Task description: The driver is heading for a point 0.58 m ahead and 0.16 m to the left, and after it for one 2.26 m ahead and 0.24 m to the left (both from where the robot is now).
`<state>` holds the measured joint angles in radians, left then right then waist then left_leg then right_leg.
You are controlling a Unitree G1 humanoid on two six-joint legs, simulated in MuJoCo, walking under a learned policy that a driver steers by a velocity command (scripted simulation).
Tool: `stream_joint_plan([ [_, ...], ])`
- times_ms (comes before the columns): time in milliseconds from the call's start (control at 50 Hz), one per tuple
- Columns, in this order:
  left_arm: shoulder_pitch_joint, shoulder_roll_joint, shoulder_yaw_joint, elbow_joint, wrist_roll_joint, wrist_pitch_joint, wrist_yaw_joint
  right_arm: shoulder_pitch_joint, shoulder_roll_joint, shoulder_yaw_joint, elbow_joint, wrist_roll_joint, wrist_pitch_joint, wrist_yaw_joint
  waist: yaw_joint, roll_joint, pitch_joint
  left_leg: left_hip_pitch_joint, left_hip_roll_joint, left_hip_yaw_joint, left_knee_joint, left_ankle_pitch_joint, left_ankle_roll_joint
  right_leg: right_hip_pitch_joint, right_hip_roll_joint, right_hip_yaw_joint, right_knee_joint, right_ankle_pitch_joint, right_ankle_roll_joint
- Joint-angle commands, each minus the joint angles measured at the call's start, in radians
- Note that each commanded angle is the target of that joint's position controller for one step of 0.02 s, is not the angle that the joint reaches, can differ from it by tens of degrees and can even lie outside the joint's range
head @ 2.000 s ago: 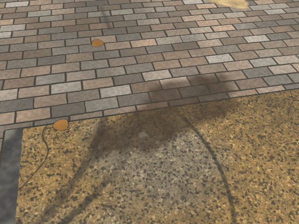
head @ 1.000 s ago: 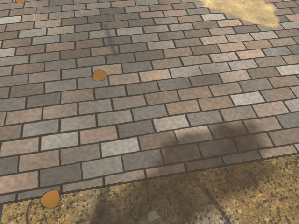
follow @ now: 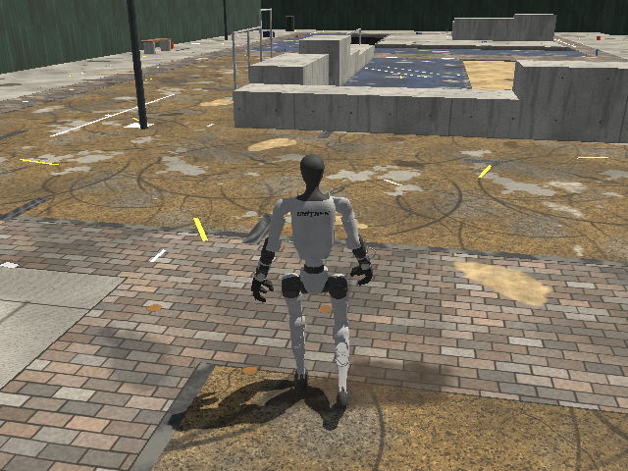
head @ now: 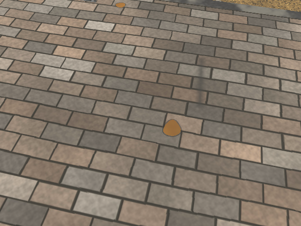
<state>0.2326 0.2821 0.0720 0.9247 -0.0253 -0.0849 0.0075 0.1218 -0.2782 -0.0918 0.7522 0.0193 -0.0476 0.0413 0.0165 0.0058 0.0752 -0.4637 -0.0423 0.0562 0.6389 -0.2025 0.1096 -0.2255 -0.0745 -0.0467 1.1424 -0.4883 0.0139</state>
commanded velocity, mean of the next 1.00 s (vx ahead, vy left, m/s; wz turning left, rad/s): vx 0.50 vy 0.00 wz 0.56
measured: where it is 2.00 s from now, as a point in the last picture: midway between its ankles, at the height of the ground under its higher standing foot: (100, 139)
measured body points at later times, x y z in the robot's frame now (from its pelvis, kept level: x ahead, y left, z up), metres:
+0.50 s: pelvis +0.29 -0.03 +0.01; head +0.31 -0.02 +0.46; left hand +0.41 +0.27 -0.08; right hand +0.42 -0.29 -0.11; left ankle +0.12 +0.06 -0.65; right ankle +0.40 -0.12 -0.72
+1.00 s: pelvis +0.51 +0.11 +0.00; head +0.55 +0.15 +0.45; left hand +0.38 +0.37 -0.13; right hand +0.83 +0.03 -0.07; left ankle +0.54 +0.24 -0.72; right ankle +0.43 -0.11 -0.65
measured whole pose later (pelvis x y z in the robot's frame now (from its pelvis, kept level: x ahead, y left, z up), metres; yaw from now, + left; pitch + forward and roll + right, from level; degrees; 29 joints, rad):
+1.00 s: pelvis +0.51 +0.11 +0.00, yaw +34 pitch +2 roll -1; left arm 0.31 0.31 0.06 0.88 -0.03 -0.07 -0.01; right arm 0.09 -0.28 -0.06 0.59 0.01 -0.04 0.03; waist 0.05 0.00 0.06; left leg -0.50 -0.01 0.05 0.64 -0.17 0.08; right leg -0.16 -0.09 -0.08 0.99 -0.51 0.01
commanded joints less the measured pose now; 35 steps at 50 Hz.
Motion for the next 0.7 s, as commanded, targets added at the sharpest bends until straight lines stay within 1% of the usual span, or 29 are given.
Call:
stream_joint_plan([
  [20, -0.090, 0.114, 0.016, -0.121, -0.001, -0.072, -0.002, 0.158, -0.140, -0.036, -0.026, -0.003, -0.026, -0.007, -0.062, -0.003, -0.178, 0.557, 0.282, -0.522, -0.356, 0.097, 0.205, -0.542, -0.029, 0.124, 0.124, 0.107, -0.035],
  [40, -0.068, 0.128, 0.026, -0.112, 0.015, -0.061, 0.001, 0.104, -0.111, -0.026, -0.043, -0.009, -0.027, -0.012, -0.024, 0.012, -0.151, 0.440, 0.251, -0.448, -0.370, 0.184, 0.188, -0.460, -0.055, 0.129, 0.052, 0.150, -0.028],
  [60, -0.055, 0.130, 0.031, -0.112, 0.019, -0.044, 0.000, 0.086, -0.103, -0.021, -0.054, -0.015, -0.028, -0.016, -0.003, 0.024, -0.144, 0.371, 0.231, -0.420, -0.391, 0.220, 0.183, -0.402, -0.064, 0.131, 0.017, 0.172, -0.017],
  [100, -0.060, 0.103, 0.028, -0.122, 0.032, -0.022, 0.001, 0.102, -0.125, -0.025, -0.054, -0.009, -0.032, -0.027, 0.008, 0.019, -0.131, 0.300, 0.210, -0.370, -0.414, 0.289, 0.187, -0.375, -0.055, 0.112, -0.072, 0.213, 0.014],
  [120, -0.088, 0.091, 0.025, -0.134, 0.038, -0.016, 0.003, 0.119, -0.141, -0.029, -0.051, -0.007, -0.034, -0.035, 0.004, 0.020, -0.119, 0.279, 0.200, -0.349, -0.421, 0.307, 0.185, -0.384, -0.046, 0.104, -0.127, 0.255, 0.029],
  [140, -0.128, 0.083, 0.022, -0.150, 0.040, -0.013, 0.005, 0.138, -0.153, -0.032, -0.048, -0.006, -0.033, -0.043, -0.008, 0.024, -0.104, 0.270, 0.191, -0.334, -0.425, 0.308, 0.179, -0.401, -0.036, 0.101, -0.197, 0.308, 0.041],
  [180, -0.204, 0.068, 0.015, -0.175, 0.038, -0.014, 0.003, 0.166, -0.155, -0.033, -0.043, -0.003, -0.028, -0.053, -0.035, 0.045, -0.085, 0.254, 0.160, -0.307, -0.422, 0.253, 0.149, -0.395, -0.009, 0.101, -0.354, 0.436, 0.050],
  [220, -0.268, 0.056, 0.007, -0.195, 0.030, -0.020, -0.006, 0.187, -0.154, -0.032, -0.039, -0.001, -0.024, -0.057, -0.062, 0.074, -0.071, 0.236, 0.138, -0.296, -0.416, 0.173, 0.121, -0.353, 0.023, 0.097, -0.497, 0.543, 0.047],
  [260, -0.318, 0.060, 0.004, -0.216, 0.022, -0.026, -0.015, 0.213, -0.158, -0.034, -0.029, 0.001, -0.021, -0.058, -0.083, 0.088, -0.060, 0.234, 0.145, -0.318, -0.405, 0.126, 0.106, -0.315, 0.046, 0.094, -0.574, 0.590, 0.041],
  [300, -0.341, 0.079, 0.007, -0.234, 0.017, -0.035, -0.024, 0.238, -0.153, -0.033, -0.018, 0.005, -0.016, -0.059, -0.090, 0.093, -0.059, 0.278, 0.167, -0.363, -0.358, 0.108, 0.101, -0.306, 0.055, 0.112, -0.621, 0.577, 0.029],
  [340, -0.332, 0.103, 0.013, -0.240, 0.016, -0.045, -0.033, 0.244, -0.148, -0.032, -0.018, 0.004, -0.008, -0.065, -0.079, 0.103, -0.064, 0.331, 0.189, -0.421, -0.298, 0.106, 0.093, -0.284, 0.061, 0.124, -0.658, 0.513, 0.014],
  [360, -0.312, 0.115, 0.018, -0.238, 0.014, -0.051, -0.036, 0.238, -0.150, -0.033, -0.021, 0.002, -0.005, -0.068, -0.066, 0.119, -0.068, 0.347, 0.197, -0.447, -0.268, 0.123, 0.087, -0.257, 0.064, 0.124, -0.665, 0.463, 0.002],
  [380, -0.266, 0.125, 0.023, -0.228, 0.014, -0.057, -0.036, 0.228, -0.148, -0.032, -0.026, 0.001, 0.000, -0.069, -0.040, 0.137, -0.079, 0.353, 0.194, -0.464, -0.232, 0.155, 0.078, -0.200, 0.071, 0.111, -0.681, 0.426, -0.014],
  [400, -0.174, 0.146, 0.036, -0.203, 0.019, -0.063, -0.031, 0.212, -0.128, -0.024, -0.036, 0.000, 0.002, -0.068, 0.010, 0.136, -0.122, 0.336, 0.153, -0.449, -0.150, 0.215, 0.053, -0.068, 0.075, 0.094, -0.719, 0.434, -0.039],
  [420, -0.036, 0.189, 0.051, -0.185, 0.037, -0.068, -0.025, 0.198, -0.079, -0.005, -0.056, -0.008, -0.001, -0.063, 0.075, 0.085, -0.242, 0.244, 0.096, -0.391, 0.068, 0.187, 0.017, 0.172, -0.034, 0.185, -0.686, 0.422, -0.096],
  [440, 0.105, 0.271, 0.071, -0.169, 0.053, -0.061, -0.018, 0.305, -0.016, 0.013, -0.078, -0.004, -0.009, -0.064, 0.059, -0.147, -0.397, -0.052, -0.039, -0.260, 0.411, -0.140, -0.059, 0.535, -0.266, 0.539, -0.710, 0.324, -0.222],
  [460, 0.132, 0.250, 0.067, -0.142, 0.030, -0.049, -0.028, 0.368, -0.057, 0.016, -0.090, 0.023, -0.016, -0.064, 0.036, -0.351, -0.427, -0.288, -0.027, -0.234, 0.612, -0.416, -0.078, 0.618, -0.376, 0.878, -0.823, 0.066, -0.304],
  [480, 0.072, 0.150, 0.042, -0.168, 0.018, -0.042, -0.026, 0.298, -0.152, -0.006, -0.074, 0.028, -0.011, -0.065, 0.058, -0.199, -0.279, -0.356, 0.037, -0.250, 0.693, -0.336, -0.086, 0.499, -0.335, 0.764, -0.854, -0.058, -0.259],
  [500, 0.020, 0.110, 0.029, -0.178, 0.022, -0.030, -0.022, 0.209, -0.171, -0.012, -0.089, 0.015, -0.004, -0.064, 0.061, -0.117, -0.178, -0.346, 0.076, -0.208, 0.688, -0.250, -0.087, 0.359, -0.288, 0.592, -0.862, 0.005, -0.213],
  [520, -0.027, 0.092, 0.020, -0.178, 0.030, -0.023, -0.020, 0.166, -0.156, -0.013, -0.101, 0.004, 0.001, -0.062, 0.039, -0.082, -0.109, -0.308, 0.107, -0.195, 0.643, -0.191, -0.088, 0.229, -0.241, 0.476, -0.889, 0.115, -0.195],
  [540, -0.052, 0.074, 0.013, -0.173, 0.036, -0.022, -0.018, 0.155, -0.140, -0.016, -0.108, 0.000, 0.005, -0.058, 0.015, -0.097, -0.075, -0.272, 0.137, -0.196, 0.595, -0.152, -0.085, 0.150, -0.207, 0.391, -0.913, 0.196, -0.183],
  [560, -0.060, 0.075, 0.013, -0.167, 0.038, -0.024, -0.016, 0.168, -0.117, -0.013, -0.110, 0.007, 0.011, -0.052, 0.000, -0.117, -0.066, -0.230, 0.155, -0.185, 0.567, -0.130, -0.084, 0.101, -0.186, 0.323, -0.940, 0.245, -0.177],
  [580, -0.055, 0.080, 0.016, -0.159, 0.035, -0.029, -0.016, 0.171, -0.092, -0.008, -0.115, 0.011, 0.017, -0.049, -0.004, -0.122, -0.065, -0.221, 0.163, -0.172, 0.548, -0.116, -0.087, 0.083, -0.181, 0.276, -0.962, 0.291, -0.184],
  [600, -0.048, 0.092, 0.020, -0.152, 0.032, -0.035, -0.016, 0.161, -0.080, -0.005, -0.125, 0.010, 0.021, -0.049, -0.005, -0.112, -0.062, -0.232, 0.169, -0.166, 0.526, -0.095, -0.092, 0.081, -0.183, 0.236, -0.978, 0.340, -0.196],
  [660, -0.031, 0.130, 0.032, -0.136, 0.031, -0.039, -0.012, 0.116, -0.069, 0.001, -0.154, 0.005, 0.023, -0.046, -0.001, -0.077, -0.063, -0.282, 0.178, -0.164, 0.420, 0.013, -0.109, 0.117, -0.197, 0.137, -0.999, 0.469, -0.213],
  [700, -0.031, 0.141, 0.034, -0.133, 0.030, -0.032, -0.010, 0.080, -0.064, 0.005, -0.163, 0.006, 0.018, -0.035, 0.009, -0.070, -0.058, -0.271, 0.173, -0.142, 0.309, 0.119, -0.110, 0.138, -0.178, 0.055, -1.000, 0.526, -0.197],
])
Keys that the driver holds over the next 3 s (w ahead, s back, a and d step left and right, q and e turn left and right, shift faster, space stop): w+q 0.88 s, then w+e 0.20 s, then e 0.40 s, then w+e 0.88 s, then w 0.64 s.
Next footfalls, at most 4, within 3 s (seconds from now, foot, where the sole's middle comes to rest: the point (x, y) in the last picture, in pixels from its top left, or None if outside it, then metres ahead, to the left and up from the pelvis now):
0.42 right None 0.43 -0.11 -0.76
0.94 left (99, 191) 0.58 0.26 -0.76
1.42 right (121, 134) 0.88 0.19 -0.76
1.86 left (74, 137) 0.86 0.42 -0.76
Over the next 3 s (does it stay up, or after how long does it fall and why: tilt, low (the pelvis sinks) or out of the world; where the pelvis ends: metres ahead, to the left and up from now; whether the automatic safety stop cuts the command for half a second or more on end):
stays up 1.41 0.23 0.02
